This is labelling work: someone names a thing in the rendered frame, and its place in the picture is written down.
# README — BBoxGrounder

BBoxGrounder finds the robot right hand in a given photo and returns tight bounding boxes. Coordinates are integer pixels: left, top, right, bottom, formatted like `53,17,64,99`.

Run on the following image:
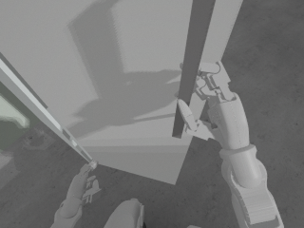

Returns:
174,61,250,150

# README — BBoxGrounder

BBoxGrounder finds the left robot thigh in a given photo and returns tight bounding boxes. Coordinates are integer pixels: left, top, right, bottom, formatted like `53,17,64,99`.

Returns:
104,199,144,228

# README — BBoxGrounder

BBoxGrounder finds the robot left hand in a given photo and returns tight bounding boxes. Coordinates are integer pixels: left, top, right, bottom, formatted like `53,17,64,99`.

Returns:
66,161,102,206

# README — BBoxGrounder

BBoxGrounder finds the fridge door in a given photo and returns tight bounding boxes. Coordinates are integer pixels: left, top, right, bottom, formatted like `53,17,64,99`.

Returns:
0,0,243,185

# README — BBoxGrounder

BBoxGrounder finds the handle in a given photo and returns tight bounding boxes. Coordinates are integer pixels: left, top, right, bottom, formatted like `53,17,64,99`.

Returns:
172,0,216,139

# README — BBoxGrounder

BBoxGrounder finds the right robot forearm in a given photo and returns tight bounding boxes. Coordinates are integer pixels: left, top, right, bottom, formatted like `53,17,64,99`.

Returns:
218,143,284,228

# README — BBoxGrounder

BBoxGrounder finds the left robot forearm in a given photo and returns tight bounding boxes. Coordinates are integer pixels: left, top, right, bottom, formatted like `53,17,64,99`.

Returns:
50,198,84,228

